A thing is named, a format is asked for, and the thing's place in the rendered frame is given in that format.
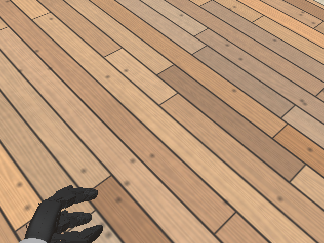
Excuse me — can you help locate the left robot hand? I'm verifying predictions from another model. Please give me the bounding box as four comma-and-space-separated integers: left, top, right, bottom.
24, 185, 103, 243

